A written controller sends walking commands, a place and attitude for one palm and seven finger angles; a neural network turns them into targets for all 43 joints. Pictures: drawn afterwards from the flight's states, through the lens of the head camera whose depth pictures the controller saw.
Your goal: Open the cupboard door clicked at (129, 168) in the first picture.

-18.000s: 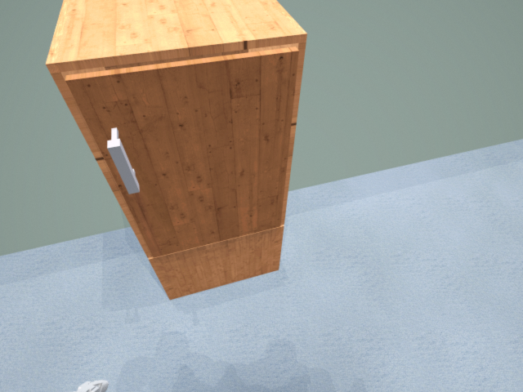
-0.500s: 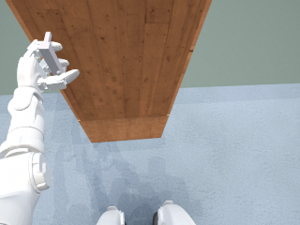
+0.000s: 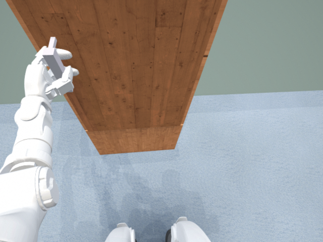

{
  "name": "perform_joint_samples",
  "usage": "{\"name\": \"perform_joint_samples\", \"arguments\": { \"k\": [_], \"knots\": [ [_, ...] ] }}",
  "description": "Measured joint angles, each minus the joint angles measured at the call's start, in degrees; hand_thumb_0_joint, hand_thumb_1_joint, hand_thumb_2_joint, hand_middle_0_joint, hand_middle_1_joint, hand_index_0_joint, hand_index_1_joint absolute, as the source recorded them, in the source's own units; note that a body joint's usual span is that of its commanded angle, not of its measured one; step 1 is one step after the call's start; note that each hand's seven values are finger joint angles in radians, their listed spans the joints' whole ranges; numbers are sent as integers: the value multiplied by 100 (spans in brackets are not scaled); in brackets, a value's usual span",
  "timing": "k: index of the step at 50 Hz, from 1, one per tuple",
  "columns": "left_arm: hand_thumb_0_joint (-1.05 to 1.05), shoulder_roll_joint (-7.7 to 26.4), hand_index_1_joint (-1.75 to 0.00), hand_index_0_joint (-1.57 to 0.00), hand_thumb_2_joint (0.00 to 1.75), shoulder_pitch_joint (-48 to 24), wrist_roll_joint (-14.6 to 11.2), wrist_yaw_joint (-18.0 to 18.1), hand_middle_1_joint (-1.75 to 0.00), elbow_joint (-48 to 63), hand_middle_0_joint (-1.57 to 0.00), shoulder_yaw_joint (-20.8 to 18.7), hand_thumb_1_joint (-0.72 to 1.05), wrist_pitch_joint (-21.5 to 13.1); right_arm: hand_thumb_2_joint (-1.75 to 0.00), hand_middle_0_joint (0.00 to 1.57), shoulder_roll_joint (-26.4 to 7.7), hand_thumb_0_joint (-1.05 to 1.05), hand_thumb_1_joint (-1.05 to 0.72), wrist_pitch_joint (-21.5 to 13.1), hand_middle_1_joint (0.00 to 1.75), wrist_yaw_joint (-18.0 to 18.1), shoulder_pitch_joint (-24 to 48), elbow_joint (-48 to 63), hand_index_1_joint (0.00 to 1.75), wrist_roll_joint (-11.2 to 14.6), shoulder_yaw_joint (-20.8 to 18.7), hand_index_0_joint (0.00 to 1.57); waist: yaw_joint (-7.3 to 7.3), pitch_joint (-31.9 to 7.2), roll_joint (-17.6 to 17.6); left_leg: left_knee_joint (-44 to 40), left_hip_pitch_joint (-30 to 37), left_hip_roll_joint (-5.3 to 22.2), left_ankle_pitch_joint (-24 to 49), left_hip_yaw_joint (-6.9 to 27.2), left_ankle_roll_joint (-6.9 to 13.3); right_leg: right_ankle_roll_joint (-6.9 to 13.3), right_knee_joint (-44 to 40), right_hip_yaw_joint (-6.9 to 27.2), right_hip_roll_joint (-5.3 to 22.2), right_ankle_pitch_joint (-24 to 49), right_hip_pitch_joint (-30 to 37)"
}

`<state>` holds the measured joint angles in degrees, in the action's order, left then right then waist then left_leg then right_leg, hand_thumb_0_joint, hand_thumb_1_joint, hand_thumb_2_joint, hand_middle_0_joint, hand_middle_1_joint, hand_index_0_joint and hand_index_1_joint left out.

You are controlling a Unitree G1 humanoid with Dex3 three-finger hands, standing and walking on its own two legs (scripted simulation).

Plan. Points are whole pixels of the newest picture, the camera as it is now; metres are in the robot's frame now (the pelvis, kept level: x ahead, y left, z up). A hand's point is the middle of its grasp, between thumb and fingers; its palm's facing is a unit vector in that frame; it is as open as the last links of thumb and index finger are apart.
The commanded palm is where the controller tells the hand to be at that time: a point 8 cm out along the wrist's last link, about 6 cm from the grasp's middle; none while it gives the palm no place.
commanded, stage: pull the door open along its arc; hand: left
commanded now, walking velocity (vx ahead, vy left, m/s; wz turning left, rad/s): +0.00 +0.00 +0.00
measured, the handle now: (61, 66) +0.54 +0.22 +0.08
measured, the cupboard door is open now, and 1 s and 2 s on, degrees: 0 40 42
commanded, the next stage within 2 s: open thumb and fingers to let go in 0.78 s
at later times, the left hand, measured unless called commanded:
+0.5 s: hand (85, 133) +0.34 +0.14 +0.08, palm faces +0.22 -0.97 +0.11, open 6.1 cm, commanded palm +0.29 +0.19 +0.07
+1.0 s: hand (126, 167) +0.27 +0.06 +0.08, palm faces +0.46 -0.89 -0.01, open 6.0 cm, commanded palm +0.22 +0.10 +0.07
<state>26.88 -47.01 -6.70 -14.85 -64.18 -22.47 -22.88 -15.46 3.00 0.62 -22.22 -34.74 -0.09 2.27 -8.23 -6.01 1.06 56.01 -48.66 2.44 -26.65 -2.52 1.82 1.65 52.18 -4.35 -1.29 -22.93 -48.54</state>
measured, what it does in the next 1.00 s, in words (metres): shifts its weight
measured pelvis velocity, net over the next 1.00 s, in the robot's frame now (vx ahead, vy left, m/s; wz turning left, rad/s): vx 0.01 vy -0.05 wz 0.08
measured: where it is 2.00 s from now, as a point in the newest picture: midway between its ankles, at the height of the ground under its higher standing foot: outside the picture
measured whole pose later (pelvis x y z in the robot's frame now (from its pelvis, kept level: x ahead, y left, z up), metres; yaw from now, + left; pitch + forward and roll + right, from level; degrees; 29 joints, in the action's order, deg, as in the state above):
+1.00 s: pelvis +0.01 -0.05 +0.01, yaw +5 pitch +8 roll +1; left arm -4.7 14.5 4.4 30.5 1.6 12.6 -11.6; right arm -10.9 1.3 0.0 -10.6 -30.8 -4.2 1.6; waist 0.5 -6.6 1.8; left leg 50.9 -33.2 1.3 -26.0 1.4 -2.2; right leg 5.3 51.4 -8.0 -0.4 -26.6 -33.5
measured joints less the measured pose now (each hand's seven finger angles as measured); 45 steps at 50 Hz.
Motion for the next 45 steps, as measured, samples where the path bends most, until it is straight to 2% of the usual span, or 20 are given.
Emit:
{"name": "perform_joint_samples", "arguments": {
  "k": [8,13,17,18,20,23,26,31,33,37,41,45],
  "knots": [
    [1,-280,-135,-37,80,782,-237,14,-135,759,-36,91,73,90,-90,20,-5,0,-91,63,30,-51,-57,113,30,56,-54,20,103,-112,20,-171,258,15,-2,-91,4,-7,-128,95,-27,11,202],
    [1,-656,-135,-37,76,1723,-466,65,-135,1721,-36,342,72,174,-90,20,24,0,-91,66,30,-104,-49,233,30,132,-103,20,233,-179,33,-381,602,7,14,-138,8,-20,-309,146,-33,27,518],
    [1,-1038,-135,-36,73,2653,-613,183,-135,2746,-35,693,71,235,-90,20,48,0,-91,-8,30,-160,56,340,30,179,-142,20,367,-202,52,-519,875,-24,26,-151,13,-35,-419,162,-11,21,782],
    [1,-1182,-135,-36,73,2886,-655,307,-135,3038,-36,800,70,283,-90,20,63,0,-91,-44,30,-171,96,358,30,177,-167,20,424,-207,54,-548,936,-30,27,-157,13,-39,-440,169,-7,18,838],
    [2,-1573,-135,-37,73,3331,-684,862,-135,3654,-35,1063,69,355,-90,20,96,1,-91,-129,30,-212,212,372,30,155,-214,20,531,-195,64,-594,1042,-53,34,-151,12,-51,-473,164,13,13,946],
    [3,-2161,-133,-37,73,4017,-473,1758,-135,4584,-34,1522,69,449,-90,20,155,1,-91,-248,30,-304,451,406,30,75,-241,20,657,-162,71,-623,1158,-101,46,-122,10,-58,-467,137,61,-14,1065],
    [3,-2628,-133,-37,73,4703,-94,2560,-135,5348,-34,2059,68,535,-90,20,248,1,-91,-285,30,-381,716,472,30,-39,-225,20,762,-143,57,-632,1268,-140,47,-106,1,-50,-417,122,101,-59,1161],
    [0,-3090,-133,-38,73,5493,617,3667,-135,6093,-36,2896,67,793,-90,20,449,1,-91,-207,30,-379,1104,607,30,-201,-121,20,867,-111,0,-585,1409,-183,32,-22,-50,10,-284,40,147,-163,1301],
    [-1,-3199,-134,-38,73,5727,857,3998,-134,6288,-36,3149,67,931,-90,20,526,1,-91,-157,30,-347,1210,662,30,-251,-74,20,886,-112,0,-566,1462,-182,22,22,-82,44,-249,-4,148,-199,1361],
    [-1,-3172,-134,-39,73,6197,1128,4217,-133,6616,-36,3480,66,1193,-90,20,680,1,-91,-39,30,-246,1302,718,30,-310,24,20,893,-152,9,-617,1641,-151,18,76,-161,124,-261,-56,114,-244,1532],
    [-1,-3063,-134,-39,72,6559,1110,4235,-133,6842,-35,3668,65,1303,-90,20,726,1,-91,6,30,-173,1267,727,30,-325,82,20,834,-141,52,-691,1823,-113,28,168,-248,205,-324,-145,72,-273,1735],
    [-1,-3050,-135,-40,75,6506,1087,4384,-133,6804,-35,3707,67,1244,-90,20,620,1,-90,-83,30,-127,1224,616,30,-368,57,20,817,-101,85,-625,1764,-106,34,296,-328,281,-254,-271,69,-322,1717]
  ]
}}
